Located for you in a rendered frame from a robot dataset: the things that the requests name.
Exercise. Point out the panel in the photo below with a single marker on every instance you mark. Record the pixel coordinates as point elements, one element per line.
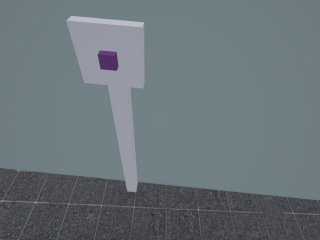
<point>89,37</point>

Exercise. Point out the button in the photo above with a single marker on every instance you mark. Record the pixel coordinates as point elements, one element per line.
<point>108,60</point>

